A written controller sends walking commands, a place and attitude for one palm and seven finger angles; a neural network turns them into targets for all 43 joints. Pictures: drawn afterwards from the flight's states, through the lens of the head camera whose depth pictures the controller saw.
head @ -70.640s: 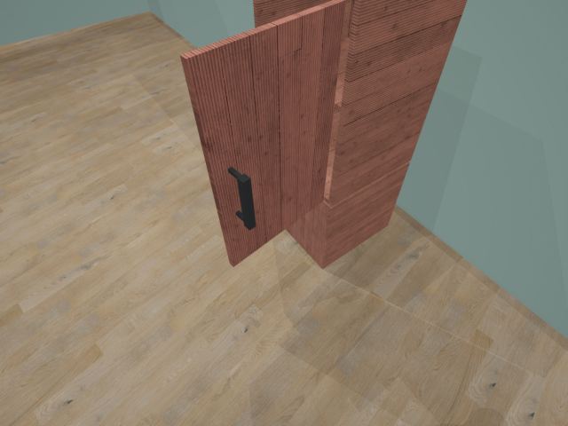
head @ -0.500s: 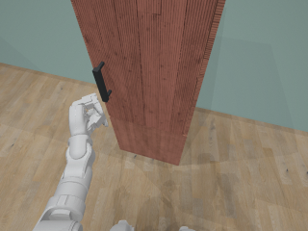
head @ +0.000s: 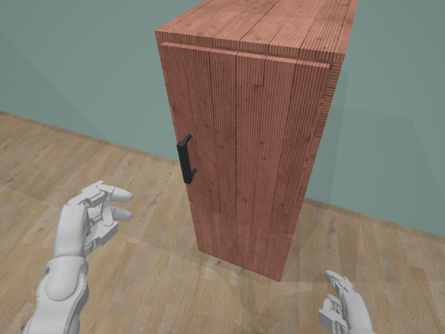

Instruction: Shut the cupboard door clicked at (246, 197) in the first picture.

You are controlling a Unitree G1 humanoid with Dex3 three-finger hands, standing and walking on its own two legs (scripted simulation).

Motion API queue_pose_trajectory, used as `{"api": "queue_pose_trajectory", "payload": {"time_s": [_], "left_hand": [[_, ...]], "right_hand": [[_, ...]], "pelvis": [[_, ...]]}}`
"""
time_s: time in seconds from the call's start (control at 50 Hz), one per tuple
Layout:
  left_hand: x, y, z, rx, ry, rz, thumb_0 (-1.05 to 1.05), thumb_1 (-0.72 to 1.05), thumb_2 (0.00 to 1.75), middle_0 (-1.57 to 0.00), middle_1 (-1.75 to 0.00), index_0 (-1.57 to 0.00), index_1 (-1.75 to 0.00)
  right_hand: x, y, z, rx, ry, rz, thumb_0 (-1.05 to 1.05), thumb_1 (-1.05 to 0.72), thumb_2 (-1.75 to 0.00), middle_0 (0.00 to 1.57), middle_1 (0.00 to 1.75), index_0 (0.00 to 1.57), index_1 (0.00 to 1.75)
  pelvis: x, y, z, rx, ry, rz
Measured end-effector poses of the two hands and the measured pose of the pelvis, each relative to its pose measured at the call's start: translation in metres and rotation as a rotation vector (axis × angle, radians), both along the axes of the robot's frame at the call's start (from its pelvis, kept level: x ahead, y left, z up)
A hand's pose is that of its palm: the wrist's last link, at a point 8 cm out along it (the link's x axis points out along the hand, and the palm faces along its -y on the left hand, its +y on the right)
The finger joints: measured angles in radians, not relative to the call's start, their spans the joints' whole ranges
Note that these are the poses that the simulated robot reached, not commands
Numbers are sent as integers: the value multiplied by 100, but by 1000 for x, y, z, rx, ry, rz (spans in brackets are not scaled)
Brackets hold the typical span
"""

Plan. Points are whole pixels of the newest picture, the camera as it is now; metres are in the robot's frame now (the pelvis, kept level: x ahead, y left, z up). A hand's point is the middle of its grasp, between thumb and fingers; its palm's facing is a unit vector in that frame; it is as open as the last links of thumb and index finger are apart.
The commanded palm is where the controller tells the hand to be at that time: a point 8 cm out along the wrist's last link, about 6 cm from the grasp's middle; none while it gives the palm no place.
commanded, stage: draw the hand back to the body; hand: left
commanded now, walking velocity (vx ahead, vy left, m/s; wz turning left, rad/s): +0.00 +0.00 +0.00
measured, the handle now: (188, 159) +0.61 +0.17 -0.07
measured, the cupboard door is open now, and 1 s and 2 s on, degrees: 0 0 0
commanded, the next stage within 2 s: step back with the hand held close in 0.68 s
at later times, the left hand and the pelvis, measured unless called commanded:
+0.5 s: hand (45, 239) +0.20 +0.26 +0.15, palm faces +0.48 -0.77 -0.42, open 7.2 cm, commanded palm +0.15 +0.29 +0.18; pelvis +0.02 -0.01 +0.01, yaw +1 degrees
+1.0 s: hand (53, 234) +0.21 +0.26 +0.15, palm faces +0.40 -0.78 -0.48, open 7.4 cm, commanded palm +0.15 +0.30 +0.18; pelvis +0.01 +0.00 +0.00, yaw +1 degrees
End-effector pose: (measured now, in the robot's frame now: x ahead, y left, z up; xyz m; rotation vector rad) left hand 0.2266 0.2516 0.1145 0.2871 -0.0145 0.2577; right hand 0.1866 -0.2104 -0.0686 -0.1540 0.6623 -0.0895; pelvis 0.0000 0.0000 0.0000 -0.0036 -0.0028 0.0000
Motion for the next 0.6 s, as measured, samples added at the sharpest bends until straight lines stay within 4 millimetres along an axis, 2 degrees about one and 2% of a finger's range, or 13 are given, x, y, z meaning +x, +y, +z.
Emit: {"api": "queue_pose_trajectory", "payload": {"time_s": [0.16, 0.24, 0.36, 0.42, 0.54, 0.6], "left_hand": [[-35, 26, 28, 83, -26, 102, 2, 90, 90, -63, -77, -63, -77], [-50, 39, 51, 156, -69, 161, 2, 90, 90, -52, -65, -52, -65], [-72, 48, 80, 259, -116, 218, 2, 90, 90, -36, -47, -36, -47], [-76, 49, 77, 250, -103, 240, 1, 90, 90, -30, -40, -30, -40], [-67, 41, 53, 171, -45, 237, 1, 90, 90, -23, -33, -23, -33], [-63, 33, 52, 166, -55, 208, 2, 90, 90, -22, -32, -22, -32]], "right_hand": [[9, 8, 0, 2, -3, 49, 2, -91, -90, 21, 30, 21, 30], [10, 5, -4, -1, 5, 56, 2, -91, -90, 21, 30, 21, 30], [11, -4, -9, -1, 9, 47, 2, -91, -90, 21, 30, 21, 30], [11, -9, -11, -6, 14, 43, 2, -91, -90, 21, 30, 21, 30], [7, -20, -11, -33, 28, 30, 2, -91, -90, 21, 30, 21, 30], [6, -24, -8, -42, 14, 18, 2, -91, -90, 21, 30, 21, 30]], "pelvis": [[10, -1, 5, 2, -19, 6], [14, -2, 6, 2, -21, 9], [19, -5, 6, 4, -20, 9], [19, -6, 6, 5, -22, 12], [16, -11, 6, 10, -20, 15], [18, -14, 6, 10, -21, 11]]}}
